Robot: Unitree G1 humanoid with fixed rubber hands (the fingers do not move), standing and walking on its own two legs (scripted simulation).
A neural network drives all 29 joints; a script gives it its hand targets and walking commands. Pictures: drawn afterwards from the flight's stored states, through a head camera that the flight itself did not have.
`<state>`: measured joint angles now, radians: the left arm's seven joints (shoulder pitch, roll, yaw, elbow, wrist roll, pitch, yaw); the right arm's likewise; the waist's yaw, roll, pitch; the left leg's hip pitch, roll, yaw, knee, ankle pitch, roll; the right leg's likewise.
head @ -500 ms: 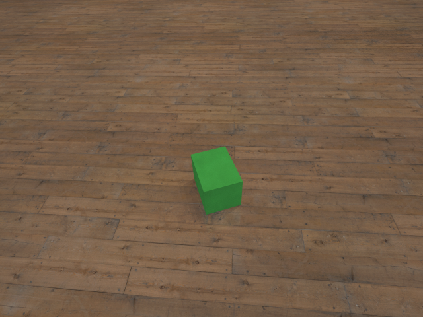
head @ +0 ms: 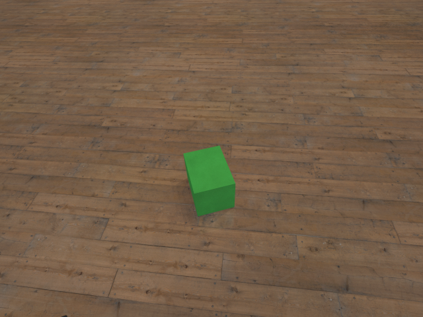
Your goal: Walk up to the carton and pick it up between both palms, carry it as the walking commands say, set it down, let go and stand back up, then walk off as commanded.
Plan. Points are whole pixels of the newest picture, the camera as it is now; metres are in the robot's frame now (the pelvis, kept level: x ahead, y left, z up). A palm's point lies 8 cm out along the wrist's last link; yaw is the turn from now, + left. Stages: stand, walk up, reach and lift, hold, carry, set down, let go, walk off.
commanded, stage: walk up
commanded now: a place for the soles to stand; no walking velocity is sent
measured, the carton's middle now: (208, 180) +0.93 +0.04 -0.65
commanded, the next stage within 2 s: none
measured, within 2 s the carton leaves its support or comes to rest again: neither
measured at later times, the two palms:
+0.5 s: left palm (78, 315) +0.19 +0.29 -0.09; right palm (407, 250) +0.27 -0.38 -0.06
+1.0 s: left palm (123, 275) +0.26 +0.22 -0.10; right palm (374, 179) +0.46 -0.41 -0.08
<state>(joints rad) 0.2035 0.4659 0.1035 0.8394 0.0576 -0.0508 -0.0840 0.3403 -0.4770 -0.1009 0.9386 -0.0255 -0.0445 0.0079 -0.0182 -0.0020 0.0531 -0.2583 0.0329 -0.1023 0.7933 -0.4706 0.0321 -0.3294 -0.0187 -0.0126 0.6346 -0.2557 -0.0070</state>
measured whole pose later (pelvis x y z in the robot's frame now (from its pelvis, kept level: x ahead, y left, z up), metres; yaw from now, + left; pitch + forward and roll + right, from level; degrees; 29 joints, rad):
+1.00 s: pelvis +0.30 -0.10 -0.01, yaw +12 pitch -1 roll +2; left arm 0.40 0.44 0.06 0.75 0.02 -0.02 -0.04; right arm 0.31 -0.47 -0.05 0.75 -0.02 -0.12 0.00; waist 0.03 -0.04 0.08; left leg -0.36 -0.01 0.06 0.65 -0.26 0.03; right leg -0.37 -0.06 -0.04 0.93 -0.48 -0.03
